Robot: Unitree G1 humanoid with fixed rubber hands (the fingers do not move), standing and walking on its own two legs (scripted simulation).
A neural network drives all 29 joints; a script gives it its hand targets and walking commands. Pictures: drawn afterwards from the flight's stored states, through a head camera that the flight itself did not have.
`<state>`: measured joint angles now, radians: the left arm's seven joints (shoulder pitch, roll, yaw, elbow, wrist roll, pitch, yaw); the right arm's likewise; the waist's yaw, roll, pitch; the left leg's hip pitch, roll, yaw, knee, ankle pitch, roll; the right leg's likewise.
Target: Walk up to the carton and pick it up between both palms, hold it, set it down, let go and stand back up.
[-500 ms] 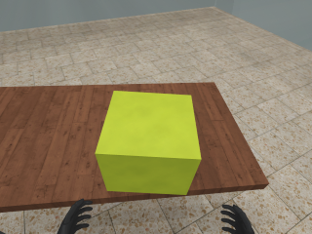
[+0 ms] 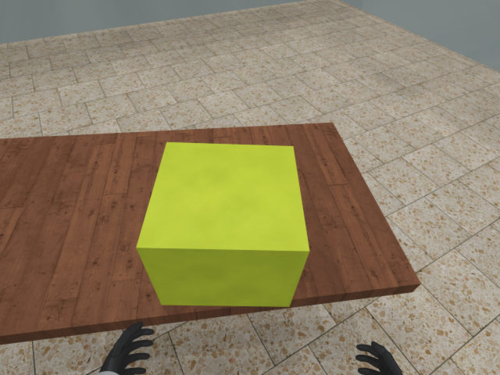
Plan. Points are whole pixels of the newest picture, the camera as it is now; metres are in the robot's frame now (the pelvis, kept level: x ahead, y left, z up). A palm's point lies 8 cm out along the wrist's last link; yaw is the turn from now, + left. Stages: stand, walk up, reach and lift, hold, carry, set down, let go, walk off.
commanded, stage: let go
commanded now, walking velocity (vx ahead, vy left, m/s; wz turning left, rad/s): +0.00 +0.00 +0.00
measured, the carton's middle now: (228, 224) +0.42 +0.07 -0.04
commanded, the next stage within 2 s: stand in 0.20 s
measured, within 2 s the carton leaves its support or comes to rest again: neither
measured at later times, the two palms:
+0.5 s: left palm out of the picture +0.08 +0.25 -0.11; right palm out of the picture +0.05 -0.25 -0.13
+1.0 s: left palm out of the picture +0.04 +0.24 -0.14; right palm out of the picture -0.07 -0.20 -0.15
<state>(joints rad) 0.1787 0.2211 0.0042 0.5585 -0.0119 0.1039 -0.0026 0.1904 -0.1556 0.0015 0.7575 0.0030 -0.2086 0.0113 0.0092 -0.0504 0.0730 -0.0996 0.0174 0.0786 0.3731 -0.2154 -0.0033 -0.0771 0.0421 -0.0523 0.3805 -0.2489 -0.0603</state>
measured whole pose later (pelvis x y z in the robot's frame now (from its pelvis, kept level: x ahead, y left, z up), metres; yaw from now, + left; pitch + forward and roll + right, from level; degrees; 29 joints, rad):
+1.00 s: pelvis -0.01 +0.03 +0.00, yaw -7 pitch -1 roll +0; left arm 0.33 0.15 0.01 0.97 0.02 -0.02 0.02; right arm 0.34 -0.18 -0.03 1.09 -0.03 0.02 -0.01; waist -0.02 0.00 -0.02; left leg -0.16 0.04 0.20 0.42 -0.24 0.03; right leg -0.19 0.06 0.07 0.44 -0.23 -0.03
